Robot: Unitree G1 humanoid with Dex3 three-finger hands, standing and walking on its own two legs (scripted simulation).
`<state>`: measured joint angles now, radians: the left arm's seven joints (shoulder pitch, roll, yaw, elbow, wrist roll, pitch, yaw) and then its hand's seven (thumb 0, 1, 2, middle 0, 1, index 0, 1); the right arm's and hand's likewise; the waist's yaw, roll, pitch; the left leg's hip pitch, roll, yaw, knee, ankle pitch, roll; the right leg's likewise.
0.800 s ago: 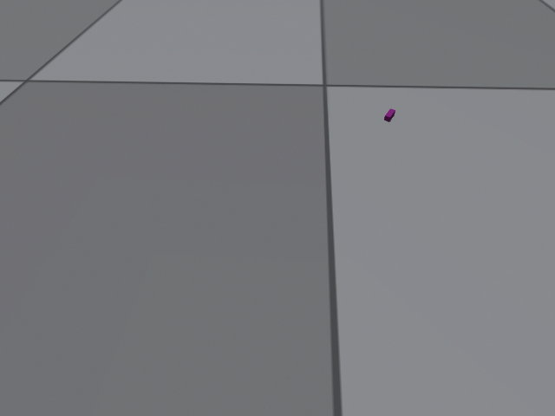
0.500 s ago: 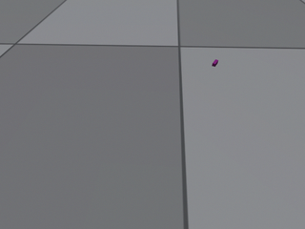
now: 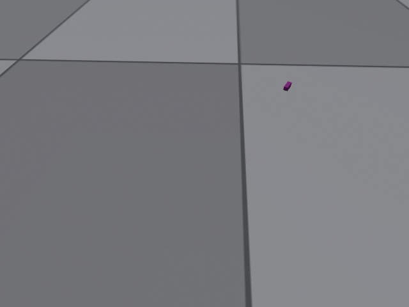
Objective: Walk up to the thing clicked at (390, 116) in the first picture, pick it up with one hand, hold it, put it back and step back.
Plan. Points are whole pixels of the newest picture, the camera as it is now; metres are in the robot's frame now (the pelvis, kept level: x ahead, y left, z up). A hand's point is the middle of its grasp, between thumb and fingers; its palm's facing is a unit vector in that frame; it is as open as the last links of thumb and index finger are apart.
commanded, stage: stand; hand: left
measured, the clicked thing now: (287, 86) +1.97 -0.61 -0.77
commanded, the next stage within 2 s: walk up in 0.32 s
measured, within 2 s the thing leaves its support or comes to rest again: neither
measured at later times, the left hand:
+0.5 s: hand out of the picture +0.11 +0.28 -0.14, palm faces +0.11 -0.93 -0.34, open 7.4 cm
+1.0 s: hand out of the picture +0.13 +0.12 -0.14, palm faces +0.44 -0.81 -0.39, open 7.4 cm
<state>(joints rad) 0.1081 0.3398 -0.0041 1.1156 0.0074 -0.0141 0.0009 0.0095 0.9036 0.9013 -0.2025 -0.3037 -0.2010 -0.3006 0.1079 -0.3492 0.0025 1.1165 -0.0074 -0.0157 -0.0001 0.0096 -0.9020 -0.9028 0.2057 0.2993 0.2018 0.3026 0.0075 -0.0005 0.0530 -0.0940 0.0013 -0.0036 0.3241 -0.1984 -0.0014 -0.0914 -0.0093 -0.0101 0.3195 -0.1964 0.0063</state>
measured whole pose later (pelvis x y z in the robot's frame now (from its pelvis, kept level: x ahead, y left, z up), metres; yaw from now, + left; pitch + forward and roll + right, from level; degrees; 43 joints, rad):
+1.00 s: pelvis +0.23 -0.18 -0.01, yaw +24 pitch -2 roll +1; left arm 0.27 0.50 0.11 0.92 0.05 0.03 -0.12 0.01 0.90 0.90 -0.20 -0.30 -0.20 -0.30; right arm 0.25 -0.49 -0.07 0.95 0.01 -0.07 0.03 0.01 -0.90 -0.90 0.21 0.30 0.20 0.30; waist 0.11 -0.04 -0.01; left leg -0.59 0.04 0.13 0.87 -0.25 0.03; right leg -0.03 0.00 -0.19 0.41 -0.36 -0.06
